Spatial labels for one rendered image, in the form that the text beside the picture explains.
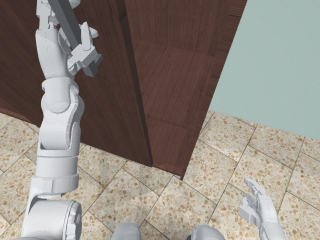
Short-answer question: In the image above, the robot right hand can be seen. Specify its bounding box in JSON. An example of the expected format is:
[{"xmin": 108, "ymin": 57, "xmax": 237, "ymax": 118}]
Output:
[{"xmin": 239, "ymin": 177, "xmax": 279, "ymax": 229}]

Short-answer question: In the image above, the robot left forearm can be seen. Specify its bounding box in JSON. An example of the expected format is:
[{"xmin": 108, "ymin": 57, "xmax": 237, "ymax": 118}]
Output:
[{"xmin": 21, "ymin": 76, "xmax": 85, "ymax": 237}]

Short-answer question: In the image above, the handle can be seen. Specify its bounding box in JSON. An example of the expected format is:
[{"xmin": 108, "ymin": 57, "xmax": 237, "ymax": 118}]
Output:
[{"xmin": 47, "ymin": 0, "xmax": 103, "ymax": 77}]

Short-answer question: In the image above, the robot left thigh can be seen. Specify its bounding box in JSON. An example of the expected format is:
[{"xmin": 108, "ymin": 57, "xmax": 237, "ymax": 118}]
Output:
[{"xmin": 110, "ymin": 222, "xmax": 142, "ymax": 240}]

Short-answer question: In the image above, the robot right forearm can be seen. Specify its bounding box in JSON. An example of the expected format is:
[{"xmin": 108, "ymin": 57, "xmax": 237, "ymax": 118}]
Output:
[{"xmin": 259, "ymin": 221, "xmax": 290, "ymax": 240}]

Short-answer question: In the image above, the robot thigh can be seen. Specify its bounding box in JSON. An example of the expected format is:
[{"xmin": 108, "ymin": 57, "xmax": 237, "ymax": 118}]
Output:
[
  {"xmin": 191, "ymin": 225, "xmax": 225, "ymax": 240},
  {"xmin": 110, "ymin": 222, "xmax": 142, "ymax": 240}
]

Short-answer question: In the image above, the robot right thigh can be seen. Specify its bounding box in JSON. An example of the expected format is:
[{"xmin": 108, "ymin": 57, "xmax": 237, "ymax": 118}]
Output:
[{"xmin": 191, "ymin": 225, "xmax": 225, "ymax": 240}]

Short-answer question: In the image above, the wardrobe door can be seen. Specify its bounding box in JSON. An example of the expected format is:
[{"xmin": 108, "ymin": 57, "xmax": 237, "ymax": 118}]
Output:
[
  {"xmin": 0, "ymin": 0, "xmax": 153, "ymax": 167},
  {"xmin": 0, "ymin": 97, "xmax": 22, "ymax": 115}
]

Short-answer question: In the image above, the robot left upper arm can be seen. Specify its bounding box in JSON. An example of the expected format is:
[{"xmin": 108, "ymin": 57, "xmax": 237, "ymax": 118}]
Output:
[{"xmin": 12, "ymin": 200, "xmax": 82, "ymax": 240}]

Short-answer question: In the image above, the robot left hand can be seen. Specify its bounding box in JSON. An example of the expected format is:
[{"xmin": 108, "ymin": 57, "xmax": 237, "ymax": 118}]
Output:
[{"xmin": 35, "ymin": 0, "xmax": 99, "ymax": 81}]

